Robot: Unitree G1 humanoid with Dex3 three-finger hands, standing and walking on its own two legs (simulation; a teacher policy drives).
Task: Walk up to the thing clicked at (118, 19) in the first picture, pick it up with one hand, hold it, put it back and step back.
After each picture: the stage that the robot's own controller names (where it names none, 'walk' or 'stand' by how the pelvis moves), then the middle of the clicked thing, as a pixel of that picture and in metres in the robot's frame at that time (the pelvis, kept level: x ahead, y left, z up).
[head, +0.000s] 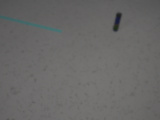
stand; (117, 22) +1.78 -0.42 -0.65
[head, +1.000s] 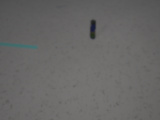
walk; (92, 29) +1.68 +0.00 -0.63
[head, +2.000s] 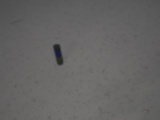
walk; (58, 55) +1.12 +0.32 -0.65
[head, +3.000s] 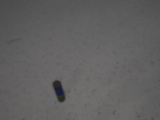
walk; (59, 91) +0.70 +0.27 -0.65
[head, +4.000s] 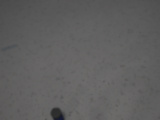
stand; (58, 118) +0.43 +0.23 -0.64
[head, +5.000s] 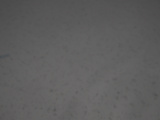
stand; out of the picture +0.40 +0.20 -0.66
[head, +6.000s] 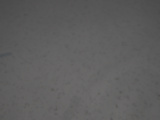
stand; out of the picture +0.39 +0.20 -0.66
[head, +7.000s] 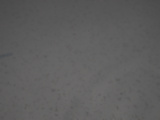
stand; out of the picture +0.38 +0.20 -0.66
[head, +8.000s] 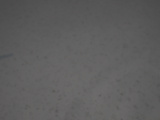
stand; out of the picture +0.38 +0.20 -0.66
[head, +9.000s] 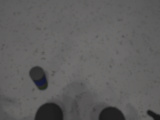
go down; (39, 79) +0.43 +0.22 -0.42
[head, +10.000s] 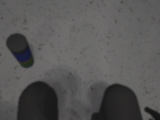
go down; (22, 53) +0.45 +0.25 -0.26
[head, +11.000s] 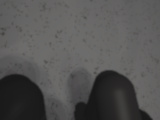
close in; out of the picture +0.44 +0.28 -0.18
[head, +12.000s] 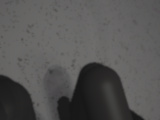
close; out of the picture +0.43 +0.30 -0.16
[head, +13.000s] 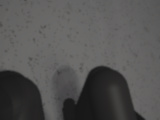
lift; out of the picture +0.38 +0.28 -0.16
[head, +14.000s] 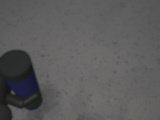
lift; (25, 85) +0.32 +0.18 +0.03
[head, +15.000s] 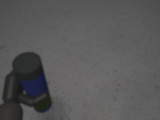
hold; (36, 87) +0.32 +0.16 +0.05
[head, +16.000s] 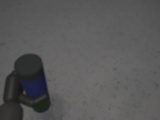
hold; (36, 87) +0.32 +0.16 +0.03
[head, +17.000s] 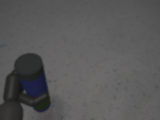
crouch; (36, 87) +0.32 +0.16 +0.04
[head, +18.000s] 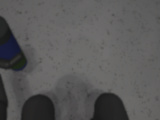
crouch; (8, 49) +0.44 +0.22 -0.05
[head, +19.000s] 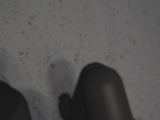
lower; out of the picture +0.44 +0.30 -0.17
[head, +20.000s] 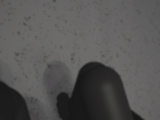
lower; out of the picture +0.44 +0.31 -0.16
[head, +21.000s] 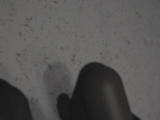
lower; out of the picture +0.43 +0.31 -0.16
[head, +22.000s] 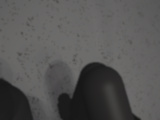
lower; out of the picture +0.43 +0.31 -0.16
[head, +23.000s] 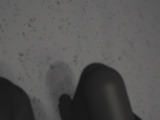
loosen; out of the picture +0.42 +0.31 -0.16
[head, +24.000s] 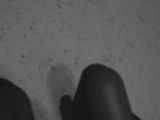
withdraw; out of the picture +0.42 +0.30 -0.16
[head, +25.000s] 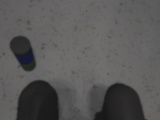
walk; (25, 56) +0.45 +0.25 -0.24
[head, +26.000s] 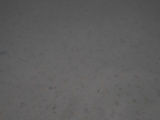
stand; out of the picture +0.38 +0.20 -0.59
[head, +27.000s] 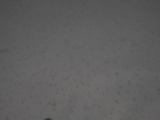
stand; out of the picture +0.39 +0.21 -0.60
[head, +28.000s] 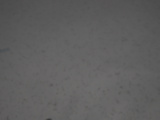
stand; out of the picture +0.39 +0.21 -0.60
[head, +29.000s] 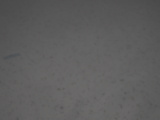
stand; out of the picture +0.41 +0.20 -0.65
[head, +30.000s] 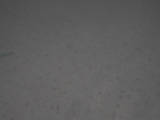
stand; out of the picture +0.38 +0.21 -0.66
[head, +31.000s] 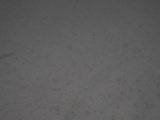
walk; out of the picture +0.38 +0.20 -0.66
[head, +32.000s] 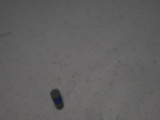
walk; (57, 100) +0.53 +0.23 -0.64
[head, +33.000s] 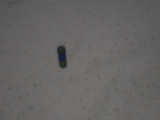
walk; (62, 57) +0.84 +0.19 -0.62
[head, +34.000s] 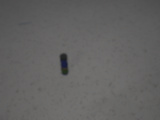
stand; (64, 64) +1.02 +0.22 -0.64
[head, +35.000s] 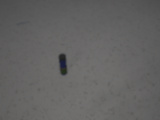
stand; (63, 65) +1.01 +0.21 -0.66
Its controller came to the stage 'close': yes
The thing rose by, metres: 0.67
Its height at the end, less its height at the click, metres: +0.00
